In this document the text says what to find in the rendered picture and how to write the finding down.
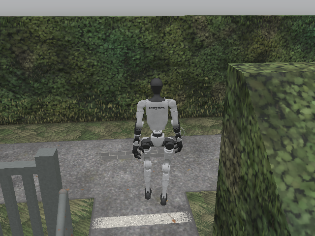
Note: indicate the robot right hand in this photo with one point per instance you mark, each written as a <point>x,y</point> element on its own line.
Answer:
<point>179,146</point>

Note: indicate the right robot forearm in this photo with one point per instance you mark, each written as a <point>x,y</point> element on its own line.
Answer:
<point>177,132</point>

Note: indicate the robot left thigh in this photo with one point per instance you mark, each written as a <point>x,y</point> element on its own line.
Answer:
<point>146,144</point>

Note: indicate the right robot upper arm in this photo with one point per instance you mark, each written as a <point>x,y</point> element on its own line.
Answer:
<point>174,112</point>

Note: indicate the left robot forearm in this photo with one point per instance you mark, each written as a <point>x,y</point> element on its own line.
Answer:
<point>137,134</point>

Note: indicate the robot left shin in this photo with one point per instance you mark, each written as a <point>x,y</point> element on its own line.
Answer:
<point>147,178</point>

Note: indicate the robot left hand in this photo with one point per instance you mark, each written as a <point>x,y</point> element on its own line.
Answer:
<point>135,152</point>

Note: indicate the left robot upper arm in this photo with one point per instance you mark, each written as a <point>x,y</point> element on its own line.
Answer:
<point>139,114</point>

